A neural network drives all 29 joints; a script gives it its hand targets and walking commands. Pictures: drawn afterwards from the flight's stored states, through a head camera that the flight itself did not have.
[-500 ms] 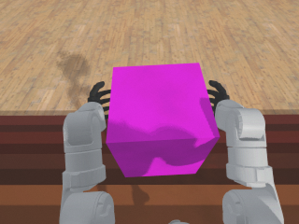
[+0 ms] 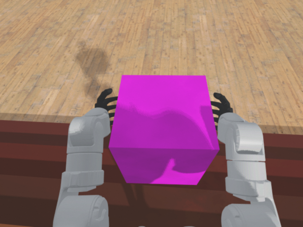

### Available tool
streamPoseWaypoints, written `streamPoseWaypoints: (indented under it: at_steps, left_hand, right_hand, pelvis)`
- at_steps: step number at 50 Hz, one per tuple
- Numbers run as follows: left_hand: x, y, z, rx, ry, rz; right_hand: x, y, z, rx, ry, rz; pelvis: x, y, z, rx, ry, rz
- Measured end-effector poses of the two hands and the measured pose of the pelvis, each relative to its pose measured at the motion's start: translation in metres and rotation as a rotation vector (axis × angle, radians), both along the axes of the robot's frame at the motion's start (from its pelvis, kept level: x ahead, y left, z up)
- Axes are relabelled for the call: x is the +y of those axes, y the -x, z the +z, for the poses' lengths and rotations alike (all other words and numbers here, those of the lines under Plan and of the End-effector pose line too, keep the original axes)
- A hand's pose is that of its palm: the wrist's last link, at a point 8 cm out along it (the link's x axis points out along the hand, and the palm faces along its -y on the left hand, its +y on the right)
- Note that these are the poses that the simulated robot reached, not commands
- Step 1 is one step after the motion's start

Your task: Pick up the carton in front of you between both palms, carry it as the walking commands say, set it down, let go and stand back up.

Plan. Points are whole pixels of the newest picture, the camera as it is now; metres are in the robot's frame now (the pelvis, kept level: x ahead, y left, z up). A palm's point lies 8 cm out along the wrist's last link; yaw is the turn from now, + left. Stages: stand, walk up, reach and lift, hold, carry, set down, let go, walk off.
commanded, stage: carry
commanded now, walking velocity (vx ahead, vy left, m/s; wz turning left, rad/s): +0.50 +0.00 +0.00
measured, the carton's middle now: (162, 134) +0.36 +0.00 +0.03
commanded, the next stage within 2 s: none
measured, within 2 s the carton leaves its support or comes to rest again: neither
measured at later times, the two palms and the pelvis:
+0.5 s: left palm (125, 67) +0.72 +0.14 -0.03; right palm (197, 61) +0.74 -0.16 -0.02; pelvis +0.38 -0.04 -0.12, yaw +0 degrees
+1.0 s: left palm (140, 43) +1.11 +0.11 -0.16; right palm (191, 44) +1.08 -0.19 -0.16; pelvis +0.75 +0.00 -0.24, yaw +0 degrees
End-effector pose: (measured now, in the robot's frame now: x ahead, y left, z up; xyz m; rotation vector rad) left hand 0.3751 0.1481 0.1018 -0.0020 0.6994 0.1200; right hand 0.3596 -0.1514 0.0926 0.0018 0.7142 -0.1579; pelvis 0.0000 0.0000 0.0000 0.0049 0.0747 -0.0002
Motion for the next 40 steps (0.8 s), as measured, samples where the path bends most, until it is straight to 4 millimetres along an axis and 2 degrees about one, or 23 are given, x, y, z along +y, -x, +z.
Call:
streamPoseWaypoints:
  at_steps: [4, 7, 11, 14, 17, 19, 24, 28, 32, 35, 37, 40]
  left_hand:
    - [-0.023, -0.057, -0.030, 0.061, 0.003, -0.054]
    - [-0.036, -0.098, -0.047, 0.076, 0.023, -0.072]
    - [-0.047, -0.159, -0.057, 0.018, 0.045, -0.072]
    - [-0.051, -0.211, -0.062, -0.061, 0.039, -0.056]
    - [-0.044, -0.259, -0.071, -0.122, -0.011, -0.021]
    - [-0.035, -0.284, -0.086, -0.094, -0.028, 0.009]
    - [-0.011, -0.331, -0.123, 0.037, -0.009, 0.087]
    - [0.001, -0.382, -0.138, 0.066, -0.014, 0.113]
    - [0.008, -0.449, -0.144, 0.017, -0.027, 0.109]
    - [0.011, -0.508, -0.153, -0.044, -0.021, 0.088]
    - [0.008, -0.551, -0.164, -0.081, -0.008, 0.051]
    - [-0.006, -0.606, -0.190, -0.063, -0.010, -0.009]
  right_hand:
    - [-0.021, -0.035, -0.032, 0.060, -0.020, -0.073]
    - [-0.034, -0.070, -0.044, 0.073, -0.025, -0.110]
    - [-0.046, -0.136, -0.045, 0.015, -0.011, -0.116]
    - [-0.051, -0.198, -0.047, -0.062, -0.005, -0.088]
    - [-0.046, -0.264, -0.060, -0.120, -0.013, -0.021]
    - [-0.036, -0.299, -0.074, -0.093, 0.002, 0.022]
    - [-0.011, -0.369, -0.111, 0.036, 0.010, 0.099]
    - [0.001, -0.425, -0.132, 0.067, -0.013, 0.112]
    - [0.008, -0.487, -0.145, 0.018, -0.039, 0.097]
    - [0.011, -0.538, -0.155, -0.043, -0.030, 0.082]
    - [0.007, -0.570, -0.163, -0.081, -0.002, 0.057]
    - [-0.006, -0.608, -0.187, -0.061, 0.029, 0.017]
  pelvis:
    - [0.009, -0.054, -0.009, 0.019, -0.002, -0.006]
    - [0.008, -0.096, -0.013, 0.027, 0.002, -0.006]
    - [-0.001, -0.159, -0.031, 0.020, -0.006, 0.002]
    - [-0.011, -0.215, -0.059, 0.006, -0.026, 0.004]
    - [-0.021, -0.271, -0.096, -0.019, -0.012, -0.013]
    - [-0.027, -0.299, -0.108, -0.017, 0.000, -0.014]
    - [-0.040, -0.366, -0.116, 0.000, 0.001, -0.006]
    - [-0.039, -0.419, -0.120, 0.010, -0.001, -0.007]
    - [-0.032, -0.480, -0.139, 0.006, 0.010, -0.016]
    - [-0.024, -0.535, -0.167, -0.007, 0.028, -0.017]
    - [-0.019, -0.575, -0.192, -0.025, 0.029, -0.012]
    - [-0.012, -0.618, -0.217, -0.018, 0.005, -0.004]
